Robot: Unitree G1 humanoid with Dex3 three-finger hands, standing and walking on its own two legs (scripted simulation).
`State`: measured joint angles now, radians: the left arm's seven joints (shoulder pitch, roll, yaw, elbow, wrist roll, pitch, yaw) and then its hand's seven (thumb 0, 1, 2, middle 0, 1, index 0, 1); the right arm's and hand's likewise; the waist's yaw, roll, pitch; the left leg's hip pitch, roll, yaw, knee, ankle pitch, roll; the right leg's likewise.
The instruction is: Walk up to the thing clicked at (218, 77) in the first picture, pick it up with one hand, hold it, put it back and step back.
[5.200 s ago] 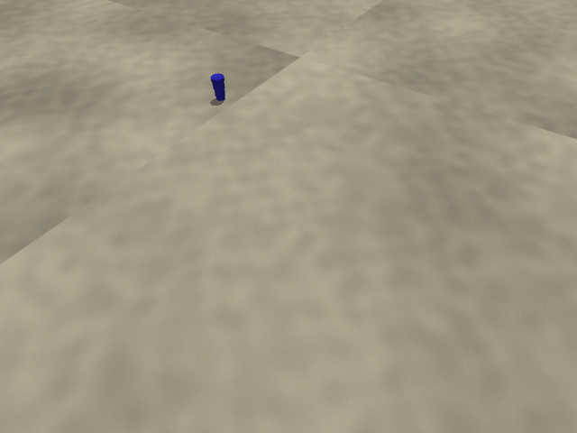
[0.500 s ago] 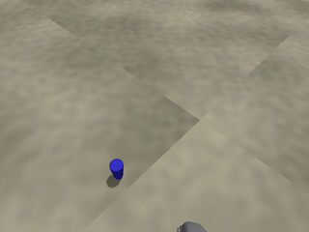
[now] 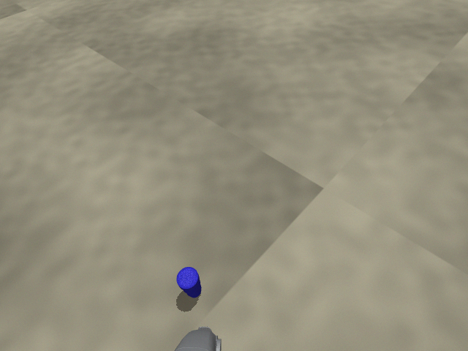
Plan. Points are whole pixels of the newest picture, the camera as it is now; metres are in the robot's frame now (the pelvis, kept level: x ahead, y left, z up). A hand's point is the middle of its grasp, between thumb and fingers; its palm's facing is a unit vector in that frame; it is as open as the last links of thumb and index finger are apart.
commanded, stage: walk up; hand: left
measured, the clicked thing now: (191, 284) +0.45 +0.28 -0.69
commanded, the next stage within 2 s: none
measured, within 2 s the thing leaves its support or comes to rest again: neither
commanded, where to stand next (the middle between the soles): +0.13 +0.03 m, yaw +0 degrees
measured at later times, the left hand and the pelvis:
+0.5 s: hand out of the picture +0.09 +0.29 -0.15, palm faces -0.07 -0.91 -0.41, open 7.4 cm; pelvis +0.04 +0.02 -0.01, yaw -2 degrees
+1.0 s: hand (117, 339) +0.17 +0.27 -0.15, palm faces -0.04 -0.94 -0.35, open 7.4 cm; pelvis +0.06 +0.02 +0.00, yaw -1 degrees
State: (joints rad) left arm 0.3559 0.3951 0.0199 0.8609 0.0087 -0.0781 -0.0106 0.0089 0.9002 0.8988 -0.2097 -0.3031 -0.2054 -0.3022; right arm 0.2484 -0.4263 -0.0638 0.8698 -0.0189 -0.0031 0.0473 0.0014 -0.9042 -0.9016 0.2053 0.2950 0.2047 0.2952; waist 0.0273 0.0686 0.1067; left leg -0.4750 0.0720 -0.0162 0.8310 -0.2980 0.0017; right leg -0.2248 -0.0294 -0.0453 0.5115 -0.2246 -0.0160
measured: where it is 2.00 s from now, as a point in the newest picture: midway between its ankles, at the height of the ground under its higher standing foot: outside the picture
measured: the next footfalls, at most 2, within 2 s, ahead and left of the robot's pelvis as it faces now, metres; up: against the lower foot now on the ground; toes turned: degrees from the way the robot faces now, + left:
left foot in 0.10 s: +0.13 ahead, +0.15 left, +0.00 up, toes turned +0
right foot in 0.40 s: +0.09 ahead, -0.11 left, +0.00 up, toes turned -3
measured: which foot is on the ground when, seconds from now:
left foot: up 0.00-0.08, down 0.10-1.00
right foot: down 0.00-0.12, up 0.14-0.38, down 0.40-1.00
